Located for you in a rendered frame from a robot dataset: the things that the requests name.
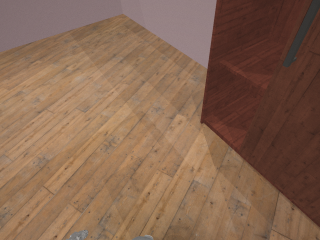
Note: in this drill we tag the left robot hand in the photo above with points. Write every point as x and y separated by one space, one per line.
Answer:
81 235

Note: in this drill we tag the handle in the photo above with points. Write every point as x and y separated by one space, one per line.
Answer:
311 13

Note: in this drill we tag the wardrobe door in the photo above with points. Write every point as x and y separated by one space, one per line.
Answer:
283 139

